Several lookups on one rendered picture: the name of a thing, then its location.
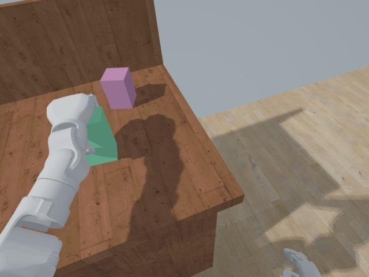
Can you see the sponge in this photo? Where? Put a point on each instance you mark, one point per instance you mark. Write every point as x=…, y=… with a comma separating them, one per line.
x=102, y=139

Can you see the right robot hand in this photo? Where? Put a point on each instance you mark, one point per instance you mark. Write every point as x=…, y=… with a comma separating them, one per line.
x=306, y=268

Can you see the table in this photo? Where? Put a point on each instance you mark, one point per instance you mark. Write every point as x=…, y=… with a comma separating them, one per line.
x=152, y=212

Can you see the left robot hand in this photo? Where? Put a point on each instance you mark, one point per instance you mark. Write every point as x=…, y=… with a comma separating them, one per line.
x=79, y=107

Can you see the robot left upper arm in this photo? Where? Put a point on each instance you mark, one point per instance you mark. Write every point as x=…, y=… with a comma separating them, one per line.
x=28, y=253

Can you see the robot left forearm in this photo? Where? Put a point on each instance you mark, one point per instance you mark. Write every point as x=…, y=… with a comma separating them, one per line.
x=47, y=205

